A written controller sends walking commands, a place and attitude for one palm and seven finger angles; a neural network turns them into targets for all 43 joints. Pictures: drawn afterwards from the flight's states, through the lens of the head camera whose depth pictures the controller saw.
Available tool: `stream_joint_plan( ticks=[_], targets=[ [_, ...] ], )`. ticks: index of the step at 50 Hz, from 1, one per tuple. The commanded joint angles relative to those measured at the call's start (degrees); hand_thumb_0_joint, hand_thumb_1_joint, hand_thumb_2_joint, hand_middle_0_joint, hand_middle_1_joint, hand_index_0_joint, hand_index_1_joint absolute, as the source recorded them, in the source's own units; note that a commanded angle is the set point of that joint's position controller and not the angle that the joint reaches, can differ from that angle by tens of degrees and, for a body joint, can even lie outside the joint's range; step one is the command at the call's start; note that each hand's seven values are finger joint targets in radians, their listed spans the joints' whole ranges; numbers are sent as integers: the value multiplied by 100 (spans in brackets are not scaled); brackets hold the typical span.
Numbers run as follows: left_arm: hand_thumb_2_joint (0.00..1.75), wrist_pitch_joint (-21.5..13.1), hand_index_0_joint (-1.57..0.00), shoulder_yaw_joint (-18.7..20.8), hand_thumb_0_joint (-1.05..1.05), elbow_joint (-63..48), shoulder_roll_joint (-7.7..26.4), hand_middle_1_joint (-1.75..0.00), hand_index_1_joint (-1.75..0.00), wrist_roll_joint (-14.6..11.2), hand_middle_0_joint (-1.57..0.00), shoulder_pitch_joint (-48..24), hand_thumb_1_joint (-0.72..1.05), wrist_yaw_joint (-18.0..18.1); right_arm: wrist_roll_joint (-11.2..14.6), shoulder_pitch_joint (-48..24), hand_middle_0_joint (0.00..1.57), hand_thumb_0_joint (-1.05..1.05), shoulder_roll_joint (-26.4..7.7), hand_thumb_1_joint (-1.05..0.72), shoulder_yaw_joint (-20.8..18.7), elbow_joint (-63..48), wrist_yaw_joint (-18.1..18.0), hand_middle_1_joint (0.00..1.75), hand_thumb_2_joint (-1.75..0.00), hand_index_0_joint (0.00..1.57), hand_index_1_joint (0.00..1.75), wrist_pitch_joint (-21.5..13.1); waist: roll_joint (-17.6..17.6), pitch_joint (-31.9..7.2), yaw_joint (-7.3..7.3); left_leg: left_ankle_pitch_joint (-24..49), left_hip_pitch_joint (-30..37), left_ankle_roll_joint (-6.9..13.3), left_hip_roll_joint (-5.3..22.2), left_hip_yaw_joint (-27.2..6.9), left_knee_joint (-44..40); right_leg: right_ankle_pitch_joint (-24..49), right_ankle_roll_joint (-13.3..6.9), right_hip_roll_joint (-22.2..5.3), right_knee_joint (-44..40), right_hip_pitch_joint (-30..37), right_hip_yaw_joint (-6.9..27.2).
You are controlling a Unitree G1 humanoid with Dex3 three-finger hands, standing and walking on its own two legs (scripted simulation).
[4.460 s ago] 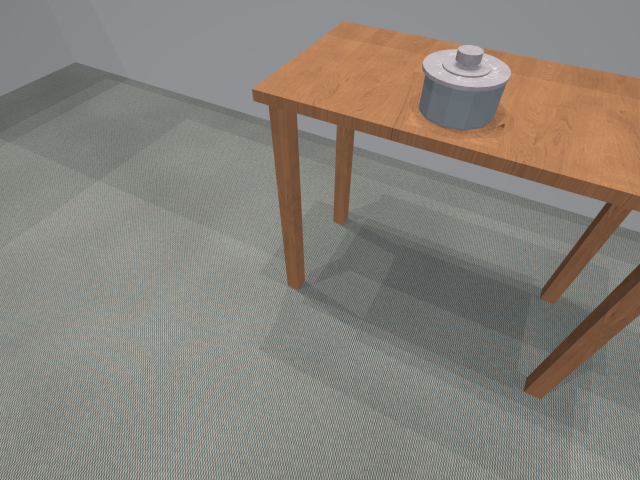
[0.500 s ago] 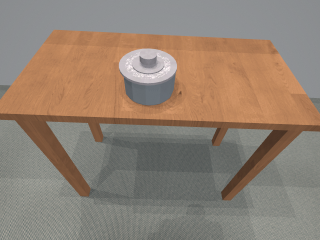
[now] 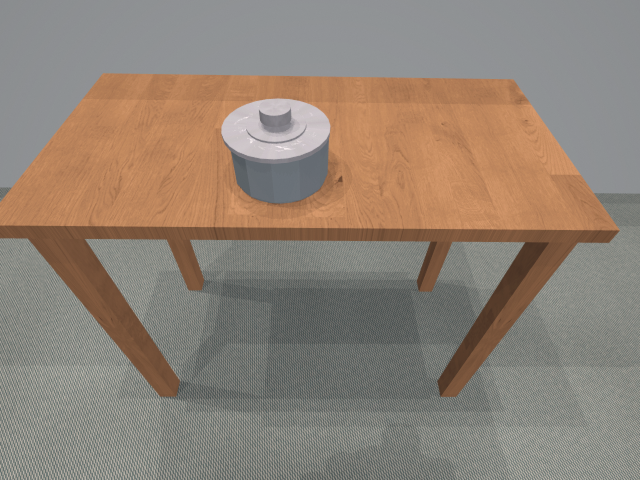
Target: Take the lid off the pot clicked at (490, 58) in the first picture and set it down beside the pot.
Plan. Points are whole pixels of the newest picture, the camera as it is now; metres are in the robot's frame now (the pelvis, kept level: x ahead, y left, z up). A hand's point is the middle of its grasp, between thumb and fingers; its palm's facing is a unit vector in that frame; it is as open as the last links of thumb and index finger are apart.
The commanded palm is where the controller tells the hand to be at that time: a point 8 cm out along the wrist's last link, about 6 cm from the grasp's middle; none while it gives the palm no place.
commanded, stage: come to a stop and stand still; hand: left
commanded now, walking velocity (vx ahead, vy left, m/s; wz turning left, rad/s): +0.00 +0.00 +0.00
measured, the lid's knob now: (275, 112) +0.60 +0.11 +0.15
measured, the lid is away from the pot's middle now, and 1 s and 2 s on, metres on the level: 0.00 0.00 0.00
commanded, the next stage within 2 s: look again from close up in 0.08 s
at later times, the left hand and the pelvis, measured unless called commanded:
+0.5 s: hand out of the picture +0.03 +0.19 -0.18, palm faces +0.05 -0.97 -0.22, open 7.4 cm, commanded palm none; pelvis +0.02 +0.01 -0.01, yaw +0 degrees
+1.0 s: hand out of the picture +0.02 +0.19 -0.18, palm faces +0.03 -0.98 -0.19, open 7.4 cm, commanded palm none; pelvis +0.02 +0.02 -0.01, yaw +0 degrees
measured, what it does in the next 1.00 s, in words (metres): stands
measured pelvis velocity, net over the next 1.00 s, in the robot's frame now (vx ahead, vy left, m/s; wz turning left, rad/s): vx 0.02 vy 0.02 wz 0.00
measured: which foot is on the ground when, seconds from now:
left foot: down 0.00-1.00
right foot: down 0.00-1.00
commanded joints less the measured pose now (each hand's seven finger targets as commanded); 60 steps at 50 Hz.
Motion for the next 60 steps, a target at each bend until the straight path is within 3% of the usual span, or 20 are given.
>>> stream_joint_plan(
  ticks=[1,8,9,10,11,12,13,16,21,23,31,46,50,53,55,57,60],
  targets=[
    [90,-97,-20,94,0,-98,518,-30,-30,8,-20,410,90,30,-17,331,20,0,-415,-90,-56,-143,-31,30,-90,20,30,-111,-6,252,-31,-168,373,-42,541,-753,-394,-14,-126,-680,-765,-810,721],
    [90,-106,-20,86,0,-35,449,-30,-30,15,-20,517,90,41,-1,312,20,0,-398,-90,-57,-118,-43,30,-90,20,30,-128,-30,289,3,-127,331,-30,573,-761,-397,139,-118,-658,-710,-784,666],
    [90,-286,-20,14,0,49,593,-30,-30,162,-20,883,90,208,8,-269,20,0,-613,-90,-8,-571,52,30,-90,20,30,-249,-246,335,254,325,-224,-124,594,-565,858,1970,53,-881,-755,-553,918],
    [90,-310,-20,31,0,-254,776,-30,-30,98,-20,492,90,183,-10,166,20,0,-366,-90,-3,-705,91,30,-90,20,30,-196,-332,-87,-172,-648,-157,-110,429,-523,754,635,-166,-1153,-830,-573,1113],
    [90,-311,-20,28,0,-366,714,-30,-30,88,-20,319,90,135,-50,226,20,0,-357,-90,-13,-625,105,30,-90,20,30,-183,16,1,-168,-596,-86,-102,362,-515,693,-170,-292,-1068,-810,-775,1090],
    [90,-323,-20,89,0,-407,805,-30,-30,47,-20,281,90,117,-93,392,20,0,-390,-90,-40,-660,111,30,-90,20,30,-199,458,-450,-170,-216,59,-78,360,-561,666,35,-420,-969,-506,-595,920],
    [90,-312,-20,73,0,-447,737,-30,-30,31,-20,322,90,109,-77,386,20,0,-406,-90,-40,-717,86,30,-90,20,30,-217,496,-396,-158,-200,2,-45,403,-602,654,-42,-396,-857,-406,-667,839],
    [90,-270,-20,28,0,-430,569,-30,-30,48,-20,370,90,94,-43,393,20,0,-487,-90,-28,-749,59,30,-90,20,30,-263,26,-48,-96,44,-230,68,529,-749,439,157,-300,-634,-166,-709,655],
    [90,-203,-20,44,0,-484,579,-30,-30,60,-20,452,90,105,-18,331,20,0,-615,-90,-29,-769,27,30,-90,20,30,-305,-230,198,5,395,-329,145,595,-834,285,484,-193,-529,36,-630,487],
    [90,-158,-20,65,0,-532,606,-30,-30,63,-20,448,90,110,-23,289,20,0,-648,-90,-35,-790,12,30,-90,20,30,-299,-48,229,28,312,-320,149,611,-860,250,392,-190,-516,85,-673,450],
    [90,-117,-20,96,0,-688,803,-30,-30,56,-20,340,90,95,-16,96,20,0,-750,-90,-35,-786,-4,30,-90,20,30,-306,72,-21,53,646,-61,148,636,-802,221,708,-111,-555,84,-517,448],
    [90,-100,-20,70,0,-634,866,-30,-30,50,-20,347,90,46,15,-103,20,0,-781,-90,-48,-704,-8,30,-90,20,30,-291,81,-139,59,590,230,124,650,-786,79,805,-56,-615,-118,-491,500],
    [90,-92,-20,59,0,-566,812,-30,-30,55,-20,401,90,27,11,-108,20,0,-770,-90,-50,-657,-2,30,-90,20,30,-279,8,-44,51,115,186,121,648,-803,-17,415,-52,-587,-201,-533,479],
    [90,-41,-20,81,0,-559,775,-30,-30,86,-20,424,90,-39,-25,-88,20,0,-884,-90,-119,-670,14,30,-90,20,30,-227,154,172,27,-1457,0,218,810,-1071,-354,-723,-88,-426,-75,-814,286],
    [90,-26,-20,91,0,-574,756,-30,-30,106,-20,445,90,-87,-41,-45,20,0,-979,-90,-166,-679,25,30,-90,20,30,-202,393,338,8,-2192,-155,328,1018,-1404,-673,-912,-82,-295,204,-983,122],
    [90,-34,-20,107,0,-605,735,-30,-30,129,-20,479,90,-119,-41,36,20,0,-1052,-90,-217,-718,13,30,-90,20,30,-214,436,347,18,-2357,-140,520,1258,-1774,-832,-872,-70,-197,516,-1109,-41],
    [90,-59,-20,129,0,-597,659,-30,-30,135,-20,569,90,-158,-46,131,20,0,-1074,-90,-254,-745,-1,30,-90,20,30,-247,533,281,46,-1986,-125,658,1385,-1846,-702,-732,-74,-206,655,-1146,-47]
  ],
)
